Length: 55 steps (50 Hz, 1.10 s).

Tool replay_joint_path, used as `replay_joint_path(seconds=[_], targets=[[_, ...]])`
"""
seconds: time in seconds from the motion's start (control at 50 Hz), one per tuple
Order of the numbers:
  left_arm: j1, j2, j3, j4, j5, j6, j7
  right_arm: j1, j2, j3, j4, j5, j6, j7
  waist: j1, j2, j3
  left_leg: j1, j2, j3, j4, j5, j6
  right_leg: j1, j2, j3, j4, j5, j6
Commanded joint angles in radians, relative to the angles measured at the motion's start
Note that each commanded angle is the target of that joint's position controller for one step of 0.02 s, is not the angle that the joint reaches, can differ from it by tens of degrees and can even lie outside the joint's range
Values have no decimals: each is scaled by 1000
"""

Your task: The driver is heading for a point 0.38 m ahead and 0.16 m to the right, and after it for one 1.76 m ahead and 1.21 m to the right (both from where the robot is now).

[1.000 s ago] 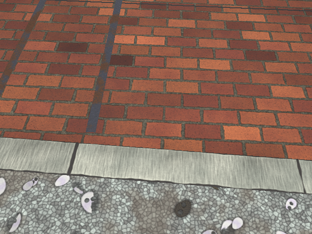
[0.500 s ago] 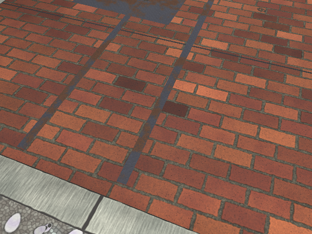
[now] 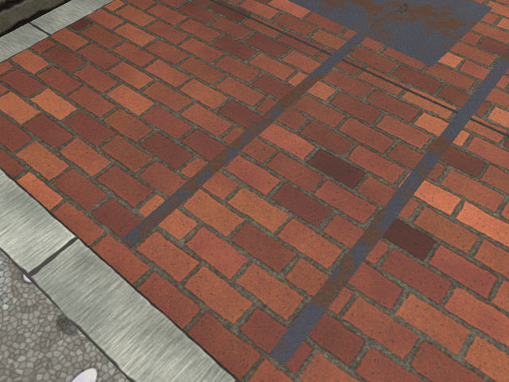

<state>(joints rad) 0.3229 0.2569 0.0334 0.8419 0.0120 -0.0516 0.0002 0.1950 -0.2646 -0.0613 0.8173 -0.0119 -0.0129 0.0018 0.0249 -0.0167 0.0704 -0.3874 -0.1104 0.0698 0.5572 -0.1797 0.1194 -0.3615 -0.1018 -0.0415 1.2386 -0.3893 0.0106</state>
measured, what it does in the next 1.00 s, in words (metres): goes down, turning right: right foot 0.11 m lower, then left foot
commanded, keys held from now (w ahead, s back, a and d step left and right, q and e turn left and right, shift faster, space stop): w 0.04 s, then w+e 0.96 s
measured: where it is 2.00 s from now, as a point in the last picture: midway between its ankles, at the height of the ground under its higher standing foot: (443, 233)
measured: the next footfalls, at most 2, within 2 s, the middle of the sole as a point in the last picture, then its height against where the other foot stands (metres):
right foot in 0.58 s outside the picture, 0.11 m lower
left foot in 0.98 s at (329, 264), level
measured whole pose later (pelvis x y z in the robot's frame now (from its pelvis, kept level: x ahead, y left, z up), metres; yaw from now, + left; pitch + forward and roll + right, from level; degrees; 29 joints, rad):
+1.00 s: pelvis +0.62 -0.20 -0.12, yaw -30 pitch +3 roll -1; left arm 0.34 0.29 0.09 0.86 -0.03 -0.04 0.03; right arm 0.02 -0.26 -0.05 0.68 0.00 -0.13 -0.01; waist 0.05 0.01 -0.02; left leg -0.55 0.01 -0.06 0.52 -0.03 -0.02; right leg -0.06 0.10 0.19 0.56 -0.52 -0.05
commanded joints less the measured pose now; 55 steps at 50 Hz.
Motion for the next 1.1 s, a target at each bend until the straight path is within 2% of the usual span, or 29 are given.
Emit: replay_joint_path(seconds=[0.02, 0.12, 0.18, 0.2, 0.32, 0.42, 0.44, 0.46, 0.48, 0.52, 0.56, 0.58, 0.6, 0.62, 0.64, 0.66, 0.68, 0.72, 0.78, 0.82, 0.9, 0.94, 0.98, 1.0, 1.02, 1.04, 1.06, 1.08, 1.1], targets=[[79, 87, 19, -45, 28, 16, -1, 80, -81, -18, -15, 5, -29, -8, 5, 17, -115, 183, 312, -343, -319, 297, 164, -103, -45, 66, -92, 17, -4], [-43, 49, 12, -67, 24, 44, -24, 126, -128, -31, 33, -3, -54, 5, -16, 41, -40, 140, 269, -209, -424, 207, 133, -123, -33, 37, -323, 220, -8], [-77, 75, 22, -58, 11, 42, -29, 149, -126, -32, 45, -14, -72, 7, -41, 58, -38, 208, 292, -164, -420, 186, 112, -164, -9, 71, -320, 382, -32], [-116, 91, 32, -70, 0, 37, -28, 164, -116, -28, 53, -8, -80, 3, -47, 36, -8, 241, 276, -145, -415, 154, 103, -221, 0, 109, -384, 463, -41], [-226, 106, 58, -107, 21, 17, -25, 265, -107, -30, 114, -23, -104, -43, -95, 42, 41, 572, 380, -151, -276, 249, 90, -523, 9, 211, -423, 425, -62], [-335, 32, 34, -147, 13, 27, -91, 242, -75, -14, 116, -30, -106, -63, -138, 23, 83, 354, 306, -29, -153, -11, 30, -244, 12, 68, -780, 734, -60], [-336, 26, 32, -144, 18, 28, -98, 259, -84, -14, 118, -27, -107, -67, -151, 6, 88, 354, 317, -27, -106, -7, 29, -225, 18, 55, -804, 753, -65], [-305, -73, -22, -102, 122, 21, -88, 456, -3, 45, 211, -104, -102, -12, -162, -24, 72, 518, 359, -74, -169, 17, 65, -330, -67, 120, -844, 652, -64], [-328, -47, -12, -107, 131, 21, -77, 473, 10, 41, 211, -66, -102, -2, -176, -21, 108, 615, 359, -90, -157, 86, 73, -399, -50, 86, -886, 554, -59], [-356, 9, -6, -101, 102, 1, -64, 458, -44, 41, 208, -46, -95, -2, -172, -48, 73, 611, 334, -57, -112, 264, 55, -298, -19, 38, -877, 471, -69], [-213, 100, 22, -71, 63, -17, -50, 379, -98, 38, 185, -94, -88, 17, -67, -55, -13, 512, 300, 26, 60, 504, 19, -29, 47, -15, -819, 491, -116], [-69, 208, 76, -40, -97, -18, -52, 166, -245, -35, 137, 53, -60, -10, 71, -21, 32, 217, 275, 47, 416, 647, -25, 213, 124, -62, -727, 534, -146], [139, 299, 104, 16, -96, -12, -43, 222, -155, -6, 121, 39, -84, -16, 128, -196, -153, -164, 191, 119, 879, 228, -109, 658, -13, 72, -548, 1040, -237], [255, 296, 90, 45, -68, -12, -50, 389, -16, 45, 130, 40, -122, 5, 115, -354, -492, -454, 64, -6, 1392, -576, -180, 1046, -274, 504, -541, 1111, -482], [356, 232, 93, 63, -76, 7, -56, 287, -105, 21, 98, 81, -152, 9, 204, -187, -607, -502, 97, -142, 1360, -546, -168, 1073, -268, 616, -704, 775, -503], [262, 200, 83, 68, -67, 17, -42, 136, -80, 24, 8, 104, -158, -4, 163, -175, -456, -639, 147, -119, 1281, -465, -149, 973, -240, 610, -810, 492, -436], [112, 138, 61, 27, -49, 15, -27, 39, -76, 28, -36, 86, -155, -22, 113, -13, -266, -665, 176, -88, 1199, -379, -149, 741, -207, 558, -872, 478, -380], [-63, 146, 51, -31, -19, 10, -13, 109, -54, 18, -44, 32, -123, -39, -27, 90, -160, -492, 219, -105, 1121, -332, -175, 317, -212, 517, -914, 566, -391], [-203, 137, 44, -85, -24, -24, -3, 59, -48, 11, -98, 16, -110, -39, -103, 10, 26, -367, 274, -130, 643, -100, -179, -91, -75, 324, -1031, 516, -304], [-166, 159, 54, -84, -20, -28, 24, -18, -42, 7, -110, -23, -128, -32, -59, -1, -18, -53, 179, -58, 209, 273, -201, -229, 89, 154, -1000, 512, -249], [-19, 154, 71, -19, -58, -18, 32, -138, -74, -5, -169, 32, -113, -21, -5, -68, -60, -6, 127, -129, -59, 407, -193, 32, 11, 289, -968, 359, -212], [-9, 140, 80, -15, -52, -3, 34, -122, -115, -23, -170, 24, -109, -17, -27, -78, -66, 4, 135, -149, -62, 306, -163, 127, -14, 347, -872, 340, -186], [-23, 112, 76, -36, -36, 9, 26, 39, -151, -47, -135, 11, -113, -15, -109, -58, -150, 185, 136, -129, -43, 175, -110, 152, 39, 341, -661, 456, -142], [22, 47, 53, -54, -16, 8, 17, 160, -198, -56, -127, -6, -117, -14, -136, 57, -290, 452, 279, -252, 15, 181, -50, 18, 124, 269, -376, 279, -105], [186, -25, 26, -79, -48, -7, 6, 249, -277, -75, -82, -5, -111, -2, -73, 443, -464, 759, 532, -776, -139, -85, 147, -303, 244, 194, 27, -212, -53], [147, 88, 41, -61, -61, -8, 4, 240, -188, -57, -106, 7, -111, 1, -107, 332, -452, 749, 531, -913, -223, -402, 131, -419, 166, 241, 155, -188, -52], [6, 153, 61, -89, -58, 1, 7, 169, -133, -41, -122, 6, -104, -7, -136, 212, -299, 618, 489, -747, -244, -439, 84, -477, 128, 203, 180, -85, -49], [-76, 161, 65, -115, -45, 8, 12, 93, -121, -34, -126, -4, -94, -10, -118, 116, -204, 459, 450, -599, -251, -289, 57, -447, 81, 165, 137, -3, -46], [-110, 152, 69, -130, -32, 10, 11, 43, -107, -31, -118, -11, -88, -11, -91, 104, -142, 325, 413, -498, -268, -165, 51, -407, 48, 162, 75, 43, -46]])
Keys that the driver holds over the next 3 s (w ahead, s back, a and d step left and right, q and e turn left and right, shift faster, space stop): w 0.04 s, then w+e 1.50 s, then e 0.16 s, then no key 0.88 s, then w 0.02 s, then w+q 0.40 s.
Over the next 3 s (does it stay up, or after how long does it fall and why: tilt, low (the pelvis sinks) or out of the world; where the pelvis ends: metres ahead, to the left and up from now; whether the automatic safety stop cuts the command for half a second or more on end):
stays up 1.09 -0.70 -0.10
